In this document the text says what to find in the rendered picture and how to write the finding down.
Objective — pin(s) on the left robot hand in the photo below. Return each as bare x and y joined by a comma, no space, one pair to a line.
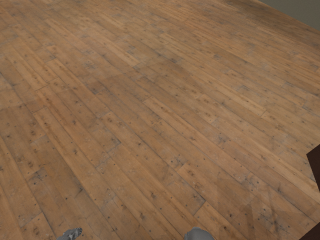
71,234

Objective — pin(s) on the right robot thigh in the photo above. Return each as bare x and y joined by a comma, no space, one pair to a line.
198,234

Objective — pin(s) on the cupboard door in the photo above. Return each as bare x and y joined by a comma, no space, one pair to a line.
314,160

